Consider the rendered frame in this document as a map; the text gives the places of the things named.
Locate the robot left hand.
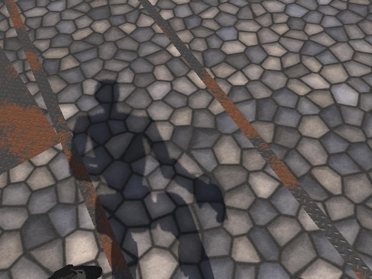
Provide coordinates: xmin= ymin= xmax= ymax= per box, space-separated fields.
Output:
xmin=47 ymin=264 xmax=102 ymax=279

